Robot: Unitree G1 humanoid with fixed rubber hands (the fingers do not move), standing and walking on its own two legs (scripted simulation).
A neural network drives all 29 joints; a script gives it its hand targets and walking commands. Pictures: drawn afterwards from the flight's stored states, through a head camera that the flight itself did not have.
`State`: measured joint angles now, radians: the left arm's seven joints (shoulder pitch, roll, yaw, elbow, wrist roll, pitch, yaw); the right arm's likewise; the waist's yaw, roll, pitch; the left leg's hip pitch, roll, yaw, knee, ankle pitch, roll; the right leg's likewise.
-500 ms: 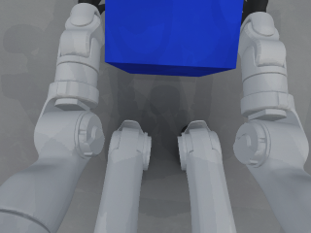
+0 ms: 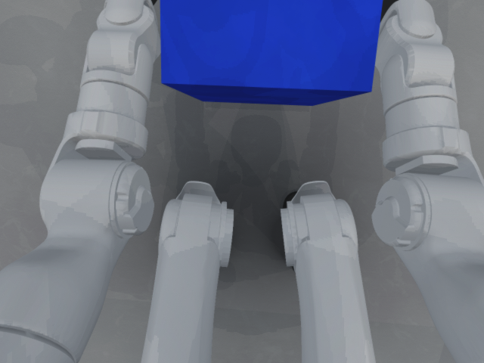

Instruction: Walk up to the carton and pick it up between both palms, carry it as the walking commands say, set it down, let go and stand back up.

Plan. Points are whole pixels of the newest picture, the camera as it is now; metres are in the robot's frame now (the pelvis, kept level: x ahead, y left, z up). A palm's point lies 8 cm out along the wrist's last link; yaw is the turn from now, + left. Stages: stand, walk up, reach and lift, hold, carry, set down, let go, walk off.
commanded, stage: set down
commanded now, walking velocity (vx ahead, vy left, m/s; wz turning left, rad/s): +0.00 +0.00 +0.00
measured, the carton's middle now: (264, 18) +0.55 -0.01 -0.22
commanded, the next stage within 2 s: none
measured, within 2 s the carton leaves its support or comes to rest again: rests again in 0.44 s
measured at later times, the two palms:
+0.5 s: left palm (143, 3) +0.55 +0.14 -0.17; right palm (387, 15) +0.53 -0.17 -0.17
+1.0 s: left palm (142, 4) +0.55 +0.15 -0.17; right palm (387, 18) +0.53 -0.17 -0.17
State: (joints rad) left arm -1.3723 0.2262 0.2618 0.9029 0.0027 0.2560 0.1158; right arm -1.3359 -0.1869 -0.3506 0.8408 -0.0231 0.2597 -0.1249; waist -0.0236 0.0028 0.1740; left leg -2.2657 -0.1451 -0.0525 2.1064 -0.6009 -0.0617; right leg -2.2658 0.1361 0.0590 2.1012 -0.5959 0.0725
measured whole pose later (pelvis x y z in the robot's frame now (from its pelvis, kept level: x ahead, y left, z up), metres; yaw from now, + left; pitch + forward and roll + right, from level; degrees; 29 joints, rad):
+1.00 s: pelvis -0.01 +0.00 -0.02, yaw +0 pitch +37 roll -1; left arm -1.44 0.24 0.33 0.98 0.06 0.22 0.05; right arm -1.39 -0.20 -0.40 0.91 -0.08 0.22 -0.06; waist -0.02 0.01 0.32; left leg -2.23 -0.11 -0.03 2.19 -0.61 -0.04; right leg -2.23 0.10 0.03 2.18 -0.60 0.05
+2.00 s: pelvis -0.01 +0.00 -0.02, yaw -1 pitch +39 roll -1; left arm -1.47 0.40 0.11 1.12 -0.17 0.08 0.08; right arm -1.44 -0.36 -0.17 1.10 0.17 0.07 -0.10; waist -0.02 0.00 0.32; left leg -2.26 -0.07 -0.02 2.19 -0.61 -0.02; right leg -2.26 0.07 0.01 2.18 -0.60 0.03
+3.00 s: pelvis +0.02 +0.00 +0.21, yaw +0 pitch +47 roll +0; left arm -1.24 0.35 0.26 0.91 -0.03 0.20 0.00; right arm -1.18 -0.29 -0.30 0.83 0.04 0.20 -0.04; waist -0.03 0.01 -0.03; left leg -1.73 -0.06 -0.05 1.31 -0.39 -0.01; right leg -1.73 0.05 0.04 1.30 -0.38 0.02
